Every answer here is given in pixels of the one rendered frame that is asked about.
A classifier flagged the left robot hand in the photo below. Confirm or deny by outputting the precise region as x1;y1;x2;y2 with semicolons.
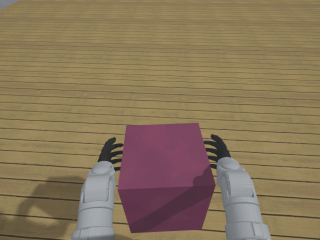
98;137;123;171

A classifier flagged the carton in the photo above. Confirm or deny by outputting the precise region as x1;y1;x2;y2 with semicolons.
117;123;216;233

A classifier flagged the right robot hand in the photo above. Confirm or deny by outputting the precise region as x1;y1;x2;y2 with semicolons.
203;134;231;169

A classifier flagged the robot left forearm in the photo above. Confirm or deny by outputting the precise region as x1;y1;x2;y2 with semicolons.
71;161;116;240

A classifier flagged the robot right forearm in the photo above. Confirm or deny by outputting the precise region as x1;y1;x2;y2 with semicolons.
216;157;272;240

